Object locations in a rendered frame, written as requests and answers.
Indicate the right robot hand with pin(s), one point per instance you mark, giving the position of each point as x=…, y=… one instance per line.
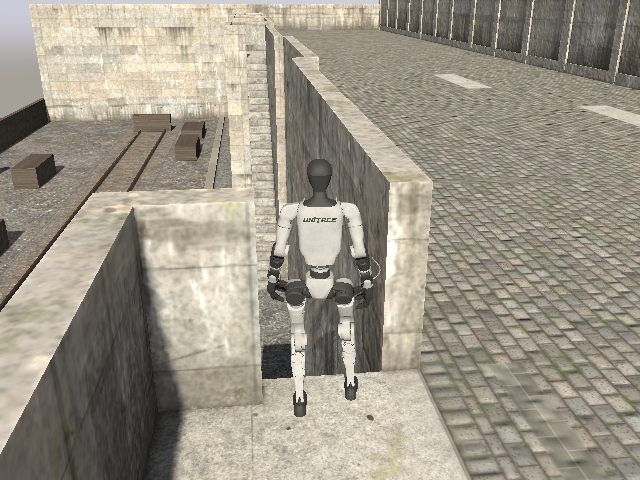
x=367, y=294

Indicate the left robot shin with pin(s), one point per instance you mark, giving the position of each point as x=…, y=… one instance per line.
x=298, y=369

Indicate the robot right foot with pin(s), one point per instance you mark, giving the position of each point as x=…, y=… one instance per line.
x=350, y=392

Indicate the left robot forearm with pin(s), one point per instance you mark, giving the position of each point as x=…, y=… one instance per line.
x=275, y=266

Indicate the left robot hand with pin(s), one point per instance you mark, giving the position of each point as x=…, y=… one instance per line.
x=281, y=286

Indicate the robot right upper arm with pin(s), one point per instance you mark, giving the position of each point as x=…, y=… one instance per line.
x=351, y=212

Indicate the robot left upper arm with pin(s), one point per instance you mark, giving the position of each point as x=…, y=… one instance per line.
x=288, y=212

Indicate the right robot forearm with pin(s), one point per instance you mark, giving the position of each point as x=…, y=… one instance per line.
x=364, y=270

